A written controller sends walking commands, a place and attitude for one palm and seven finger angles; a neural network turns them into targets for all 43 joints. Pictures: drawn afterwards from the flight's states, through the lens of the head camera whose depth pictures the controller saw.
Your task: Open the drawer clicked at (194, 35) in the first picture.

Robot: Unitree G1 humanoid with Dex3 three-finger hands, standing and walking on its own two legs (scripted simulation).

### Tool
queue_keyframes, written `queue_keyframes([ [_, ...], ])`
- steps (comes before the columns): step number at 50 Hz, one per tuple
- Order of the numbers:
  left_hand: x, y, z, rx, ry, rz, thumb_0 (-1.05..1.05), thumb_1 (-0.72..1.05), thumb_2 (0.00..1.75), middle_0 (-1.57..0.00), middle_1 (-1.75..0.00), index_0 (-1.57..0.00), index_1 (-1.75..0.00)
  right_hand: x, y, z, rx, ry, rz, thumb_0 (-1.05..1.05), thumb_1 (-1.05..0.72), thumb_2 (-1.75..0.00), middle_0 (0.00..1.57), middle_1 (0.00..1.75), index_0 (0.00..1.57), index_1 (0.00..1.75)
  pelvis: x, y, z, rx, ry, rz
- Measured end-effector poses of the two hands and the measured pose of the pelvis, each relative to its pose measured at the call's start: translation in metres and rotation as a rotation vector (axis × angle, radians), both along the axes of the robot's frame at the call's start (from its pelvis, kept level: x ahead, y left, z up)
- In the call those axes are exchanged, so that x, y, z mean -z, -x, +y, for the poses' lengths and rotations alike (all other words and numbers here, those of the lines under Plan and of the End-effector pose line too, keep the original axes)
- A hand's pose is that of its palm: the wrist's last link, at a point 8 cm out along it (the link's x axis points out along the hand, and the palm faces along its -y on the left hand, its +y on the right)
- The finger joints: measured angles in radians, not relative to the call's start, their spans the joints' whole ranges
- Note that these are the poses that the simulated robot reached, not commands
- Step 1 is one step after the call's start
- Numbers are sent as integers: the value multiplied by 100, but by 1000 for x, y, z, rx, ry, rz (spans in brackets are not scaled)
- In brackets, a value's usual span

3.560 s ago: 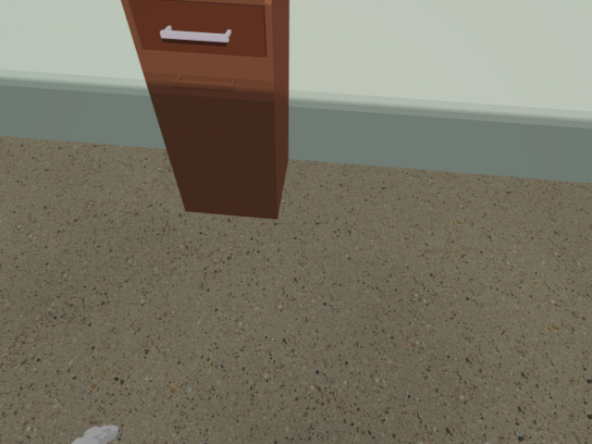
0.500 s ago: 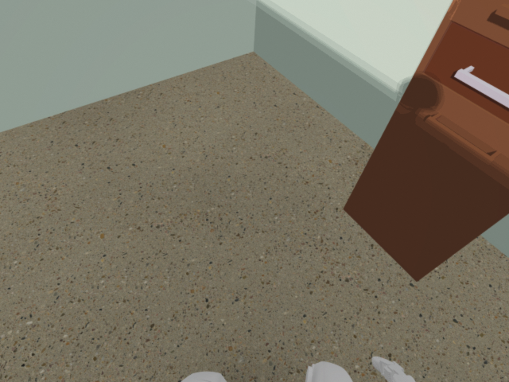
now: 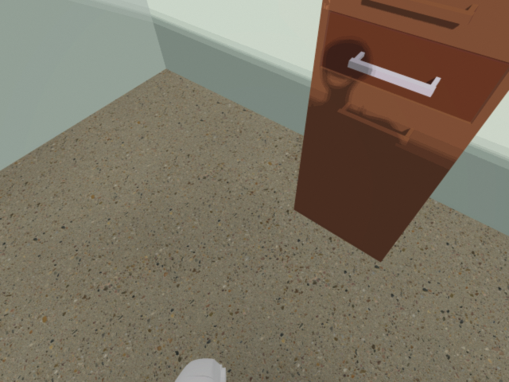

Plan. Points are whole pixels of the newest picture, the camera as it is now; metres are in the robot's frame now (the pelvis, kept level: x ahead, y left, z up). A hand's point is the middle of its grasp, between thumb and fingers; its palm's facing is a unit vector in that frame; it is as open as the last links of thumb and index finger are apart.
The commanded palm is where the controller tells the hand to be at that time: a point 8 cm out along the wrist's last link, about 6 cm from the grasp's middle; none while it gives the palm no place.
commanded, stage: turn to face it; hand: left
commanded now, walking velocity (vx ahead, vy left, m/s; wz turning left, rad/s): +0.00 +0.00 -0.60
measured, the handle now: (392, 72) +0.74 -0.28 +0.06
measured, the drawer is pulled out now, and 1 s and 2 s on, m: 0.00 0.00 0.00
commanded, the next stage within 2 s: take the last steps up to it in 0.80 s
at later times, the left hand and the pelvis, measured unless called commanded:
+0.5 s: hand (119, 363) +0.16 +0.27 -0.17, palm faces -0.21 -0.95 -0.21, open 7.4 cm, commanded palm none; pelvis +0.03 +0.08 +0.01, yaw -18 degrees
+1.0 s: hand (194, 342) +0.20 +0.13 -0.14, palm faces -0.51 -0.82 -0.25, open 7.4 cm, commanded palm none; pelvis +0.00 +0.04 +0.00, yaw -31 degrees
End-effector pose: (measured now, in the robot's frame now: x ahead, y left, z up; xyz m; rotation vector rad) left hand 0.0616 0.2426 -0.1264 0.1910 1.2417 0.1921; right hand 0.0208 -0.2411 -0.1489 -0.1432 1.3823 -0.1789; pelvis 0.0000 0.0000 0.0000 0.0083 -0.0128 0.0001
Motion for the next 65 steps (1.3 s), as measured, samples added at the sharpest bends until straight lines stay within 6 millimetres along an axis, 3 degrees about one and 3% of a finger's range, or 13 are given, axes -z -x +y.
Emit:
queue_keyframes([
  [7, -7, -22, 10, 63, -8, 20, 0, 90, 90, -20, -30, -20, -30, -14, -39, -3, 40, 23, -116, 0, -91, -90, 20, 30, 20, 30, -7, -11, 8, 77, -12, 22],
  [13, -1, -44, 33, 109, 3, 6, 0, 90, 90, -20, -30, -20, -30, -27, -68, 10, 65, 62, -213, 0, -91, -90, 20, 30, 20, 30, -4, -18, 30, 147, 1, 27],
  [16, 9, -57, 49, 133, 12, 1, 0, 90, 90, -20, -30, -20, -30, -34, -77, 21, 81, 93, -264, 0, -91, -90, 20, 30, 20, 30, 0, -22, 45, 183, 12, 29],
  [19, 18, -74, 64, 163, 24, -3, 0, 90, 90, -20, -30, -20, -30, -41, -73, 35, 98, 122, -295, 0, -91, -90, 20, 30, 20, 30, 3, -23, 59, 225, 11, 20],
  [25, 10, -104, 75, 262, 40, -6, 0, 90, 90, -20, -30, -20, -30, -54, -39, 56, 173, 139, -259, 0, -90, -90, 20, 30, 20, 30, -8, -26, 76, 311, 39, 11],
  [31, 6, -128, 63, 356, 44, 6, 0, 91, 90, -20, -30, -20, -30, -49, 14, 72, 297, 124, -185, 0, -90, -90, 20, 30, 20, 30, -12, -27, 81, 385, 51, 13],
  [36, 3, -148, 30, 457, 48, -2, 0, 91, 90, -19, -30, -20, -30, -37, 72, 80, 417, 94, -89, 0, -90, -90, 20, 30, 20, 30, -10, -22, 75, 445, 43, 13],
  [43, -3, -171, -38, 607, 32, -103, 0, 91, 90, -20, -30, -20, -30, -4, 155, 81, 567, 23, 30, 0, -90, -90, 20, 30, 20, 30, 6, -7, 50, 512, 2, 8],
  [47, -12, -164, -60, 632, 28, -136, 0, 90, 90, -20, -30, -20, -30, 4, 176, 79, 604, -5, 89, 0, -91, -90, 20, 30, 20, 30, 4, -1, 42, 526, 8, 5],
  [51, -17, -151, -67, 627, 34, -112, 0, 90, 90, -20, -30, -20, -30, -2, 172, 76, 601, -17, 57, 1, -91, -90, 19, 30, 20, 30, -4, 0, 35, 539, 3, 5],
  [55, -13, -134, -63, 605, 55, -78, 0, 90, 90, -20, -30, -20, -30, -9, 156, 71, 586, -16, 8, 1, -91, -90, 19, 30, 20, 30, -9, -3, 31, 548, 5, 6],
  [59, -5, -120, -42, 559, 51, -32, 0, 92, 90, -20, -30, -20, -30, -15, 128, 62, 560, -1, -41, 0, -91, -90, 19, 30, 20, 30, -9, -13, 30, 555, 18, 10],
  [65, 19, -98, -2, 499, 43, 127, 0, 91, 90, -20, -30, -20, -30, -24, 68, 49, 519, 67, -146, 0, -91, -90, 20, 30, 20, 30, -2, -44, 34, 572, 41, 11],
])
